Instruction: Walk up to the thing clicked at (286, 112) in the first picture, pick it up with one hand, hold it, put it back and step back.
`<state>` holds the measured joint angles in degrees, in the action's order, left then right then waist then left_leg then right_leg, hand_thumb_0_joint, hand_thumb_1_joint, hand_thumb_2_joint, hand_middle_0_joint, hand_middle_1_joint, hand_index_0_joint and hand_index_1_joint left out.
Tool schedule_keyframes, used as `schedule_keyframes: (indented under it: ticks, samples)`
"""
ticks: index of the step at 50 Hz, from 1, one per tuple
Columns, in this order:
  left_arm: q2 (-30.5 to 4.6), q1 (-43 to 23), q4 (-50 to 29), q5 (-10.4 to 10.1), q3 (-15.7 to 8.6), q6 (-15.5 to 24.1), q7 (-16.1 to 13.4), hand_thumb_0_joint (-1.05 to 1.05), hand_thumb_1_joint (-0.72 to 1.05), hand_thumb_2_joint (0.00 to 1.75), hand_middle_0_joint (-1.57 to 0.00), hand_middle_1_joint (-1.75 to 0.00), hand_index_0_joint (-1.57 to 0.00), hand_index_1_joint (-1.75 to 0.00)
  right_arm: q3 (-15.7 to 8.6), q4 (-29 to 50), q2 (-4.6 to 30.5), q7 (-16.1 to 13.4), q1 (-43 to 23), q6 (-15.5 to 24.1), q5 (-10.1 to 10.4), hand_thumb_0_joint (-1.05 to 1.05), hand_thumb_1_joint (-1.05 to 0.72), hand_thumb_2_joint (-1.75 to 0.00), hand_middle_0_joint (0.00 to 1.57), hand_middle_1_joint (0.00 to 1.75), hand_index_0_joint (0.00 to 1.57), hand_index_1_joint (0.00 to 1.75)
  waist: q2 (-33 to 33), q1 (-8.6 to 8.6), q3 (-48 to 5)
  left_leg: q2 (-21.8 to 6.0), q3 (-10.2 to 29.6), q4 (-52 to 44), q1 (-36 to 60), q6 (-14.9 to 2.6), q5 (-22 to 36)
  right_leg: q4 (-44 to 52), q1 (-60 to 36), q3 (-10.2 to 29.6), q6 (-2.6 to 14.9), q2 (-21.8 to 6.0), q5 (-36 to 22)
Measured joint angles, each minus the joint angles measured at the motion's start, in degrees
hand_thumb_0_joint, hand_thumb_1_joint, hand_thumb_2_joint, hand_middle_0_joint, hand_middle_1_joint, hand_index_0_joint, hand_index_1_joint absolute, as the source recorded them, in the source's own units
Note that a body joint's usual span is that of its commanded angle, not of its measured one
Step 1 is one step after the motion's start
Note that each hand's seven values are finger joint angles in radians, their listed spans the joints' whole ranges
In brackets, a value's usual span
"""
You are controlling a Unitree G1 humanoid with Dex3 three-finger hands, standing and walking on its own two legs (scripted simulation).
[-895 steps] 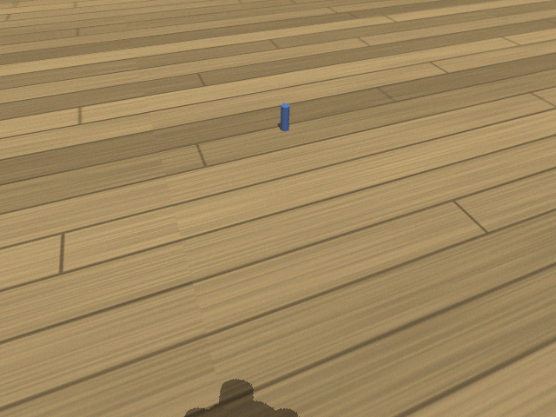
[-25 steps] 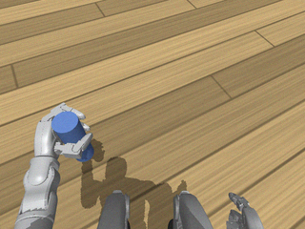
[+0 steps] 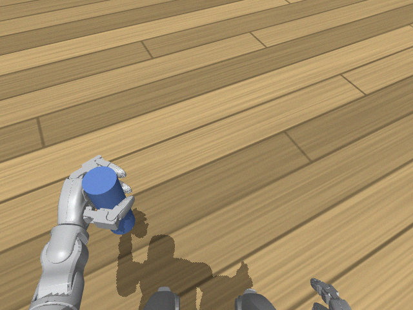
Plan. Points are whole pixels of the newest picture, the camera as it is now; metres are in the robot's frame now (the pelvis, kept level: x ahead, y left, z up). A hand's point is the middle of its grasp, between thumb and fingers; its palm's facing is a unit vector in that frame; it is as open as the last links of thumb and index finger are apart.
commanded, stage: lift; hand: left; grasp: from the side
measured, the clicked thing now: (112, 204) +0.33 +0.19 +0.00
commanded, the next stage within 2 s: hold in 0.52 s
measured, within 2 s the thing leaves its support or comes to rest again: neither
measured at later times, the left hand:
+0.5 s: hand (115, 180) +0.35 +0.17 +0.07, palm faces +0.02 -1.00 +0.00, open 7.8 cm
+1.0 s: hand (116, 178) +0.34 +0.16 +0.09, palm faces +0.01 -1.00 +0.00, open 7.7 cm
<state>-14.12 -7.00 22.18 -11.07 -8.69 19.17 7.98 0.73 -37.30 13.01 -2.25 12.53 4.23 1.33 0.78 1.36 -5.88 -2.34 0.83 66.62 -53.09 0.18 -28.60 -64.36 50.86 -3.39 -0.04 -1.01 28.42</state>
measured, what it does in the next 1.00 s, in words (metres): stands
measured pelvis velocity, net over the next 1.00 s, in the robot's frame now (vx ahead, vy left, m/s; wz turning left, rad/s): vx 0.02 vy -0.01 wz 0.00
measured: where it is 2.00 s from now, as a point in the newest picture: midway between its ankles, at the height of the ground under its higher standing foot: outside the picture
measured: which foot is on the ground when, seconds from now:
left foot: down 0.00-1.00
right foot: down 0.00-1.00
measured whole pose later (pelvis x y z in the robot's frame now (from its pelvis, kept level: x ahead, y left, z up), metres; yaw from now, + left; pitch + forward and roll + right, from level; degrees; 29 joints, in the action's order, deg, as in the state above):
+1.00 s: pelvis +0.02 -0.01 +0.05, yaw +0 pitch +7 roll -1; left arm -12.0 -6.4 26.4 -11.6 -8.9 20.5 10.2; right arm 0.1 -38.7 13.0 -3.1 13.2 2.2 0.5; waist 0.5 1.2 -2.2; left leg -2.5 -0.1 50.0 -33.4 0.9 -23.7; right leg -48.7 32.0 -2.8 0.5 -0.4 23.8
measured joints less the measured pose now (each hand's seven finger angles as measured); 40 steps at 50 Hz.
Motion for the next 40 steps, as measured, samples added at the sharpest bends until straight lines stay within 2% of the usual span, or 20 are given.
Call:
schedule_keyframes:
  ticks: [19,40]
  samples:
    - [0.9,0.1,1.8,-0.4,-0.1,-0.2,1.3,0.0,-0.17,1.2,-0.84,-1.18,-0.83,-1.2,-0.2,-0.6,-0.1,-0.6,0.6,-0.9,-0.6,0.01,-0.9,-0.9,0.2,0.3,0.2,0.3,-0.3,0.1,2.1,-0.2,-0.5,-9.4,11.0,0.4,2.4,9.1,-10.6,0.3,0.26,0.4,-2.4]
    - [1.8,0.3,3.8,-0.8,-0.3,0.9,2.4,0.0,-0.15,1.18,-0.84,-1.17,-0.83,-1.19,-0.5,-1.4,0.1,-0.8,0.7,-1.6,-0.9,0.01,-0.91,-0.9,0.2,0.3,0.2,0.3,-0.2,-0.08,3.1,-0.2,-0.9,-14.7,17.5,0.72,3.9,13.9,-16.8,0.5,0.49,0.6,-3.7]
